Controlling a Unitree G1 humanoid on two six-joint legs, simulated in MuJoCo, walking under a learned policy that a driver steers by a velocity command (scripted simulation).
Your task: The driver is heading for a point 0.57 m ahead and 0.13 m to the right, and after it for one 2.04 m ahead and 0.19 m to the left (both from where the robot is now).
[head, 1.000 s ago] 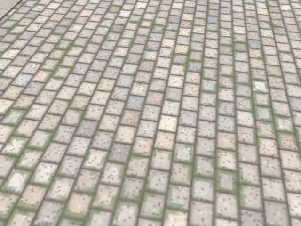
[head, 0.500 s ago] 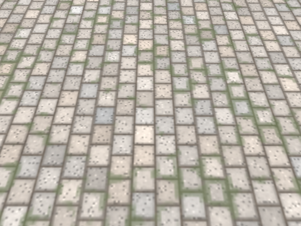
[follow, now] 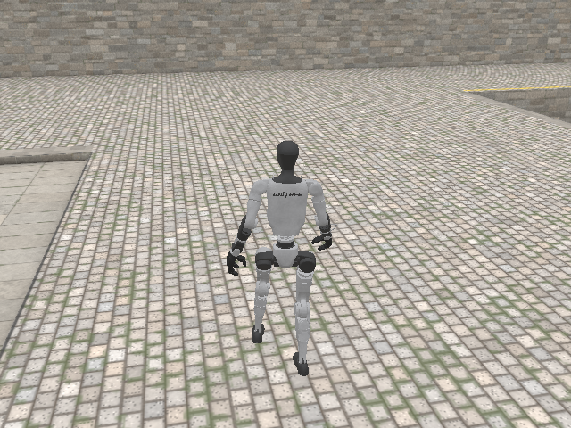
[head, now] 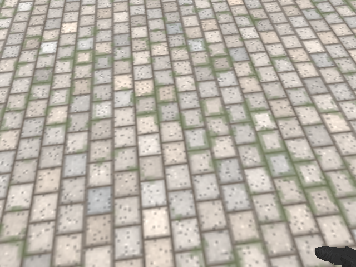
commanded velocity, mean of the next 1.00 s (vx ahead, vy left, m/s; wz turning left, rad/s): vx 0.41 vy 0.00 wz -0.38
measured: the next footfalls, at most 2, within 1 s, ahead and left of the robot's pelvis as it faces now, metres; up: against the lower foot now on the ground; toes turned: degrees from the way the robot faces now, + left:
left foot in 0.08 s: +0.23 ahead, +0.14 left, +0.00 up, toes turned -7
right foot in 0.60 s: +0.44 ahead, -0.18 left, +0.00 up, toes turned -25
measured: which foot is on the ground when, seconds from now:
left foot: up 0.00-0.06, down 0.08-0.62, up 0.64-1.00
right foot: down 0.00-0.10, up 0.12-0.58, down 0.60-1.00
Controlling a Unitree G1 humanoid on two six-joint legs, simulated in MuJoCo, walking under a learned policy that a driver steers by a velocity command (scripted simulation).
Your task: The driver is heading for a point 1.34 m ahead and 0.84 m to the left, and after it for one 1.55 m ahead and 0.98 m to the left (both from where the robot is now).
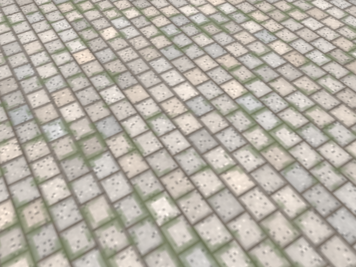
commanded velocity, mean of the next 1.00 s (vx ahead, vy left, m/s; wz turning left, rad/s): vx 0.03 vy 0.00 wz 0.53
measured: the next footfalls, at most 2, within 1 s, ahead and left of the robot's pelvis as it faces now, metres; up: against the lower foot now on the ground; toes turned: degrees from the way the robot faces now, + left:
left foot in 0.10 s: +0.17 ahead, +0.12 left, +0.00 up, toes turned +5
right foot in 0.52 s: +0.18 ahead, -0.12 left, +0.00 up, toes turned +23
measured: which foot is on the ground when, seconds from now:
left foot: up 0.00-0.08, down 0.10-0.52, up 0.54-0.92, down 0.94-1.00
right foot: down 0.00-0.10, up 0.12-0.50, down 0.52-0.94, up 0.96-1.00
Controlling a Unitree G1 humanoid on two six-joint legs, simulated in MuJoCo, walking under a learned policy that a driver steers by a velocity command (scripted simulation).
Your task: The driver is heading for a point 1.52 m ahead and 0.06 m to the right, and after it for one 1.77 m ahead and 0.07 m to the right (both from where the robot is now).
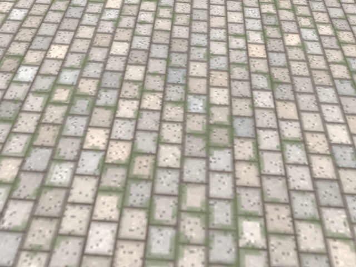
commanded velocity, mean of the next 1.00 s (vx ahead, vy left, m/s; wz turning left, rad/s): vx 0.00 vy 0.00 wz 0.23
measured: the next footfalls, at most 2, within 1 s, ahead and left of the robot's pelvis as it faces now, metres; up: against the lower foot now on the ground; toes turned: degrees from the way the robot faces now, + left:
right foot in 0.38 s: +0.07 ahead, -0.13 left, +0.00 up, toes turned +12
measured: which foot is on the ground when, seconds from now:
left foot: down 0.00-1.00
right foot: up 0.00-0.36, down 0.38-1.00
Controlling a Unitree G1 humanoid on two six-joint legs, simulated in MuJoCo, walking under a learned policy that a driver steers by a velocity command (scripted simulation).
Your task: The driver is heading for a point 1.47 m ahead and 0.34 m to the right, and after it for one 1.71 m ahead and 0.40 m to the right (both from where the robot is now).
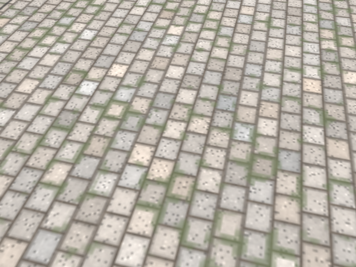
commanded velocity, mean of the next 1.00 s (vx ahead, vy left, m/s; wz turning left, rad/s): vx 0.38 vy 0.00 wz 0.00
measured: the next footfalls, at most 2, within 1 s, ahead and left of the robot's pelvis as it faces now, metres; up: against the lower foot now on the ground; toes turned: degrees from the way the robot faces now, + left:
right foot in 0.70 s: +0.42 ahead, -0.12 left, +0.00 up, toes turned -1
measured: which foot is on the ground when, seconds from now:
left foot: down 0.00-0.70, up 0.72-1.00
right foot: down 0.00-0.26, up 0.28-0.68, down 0.70-1.00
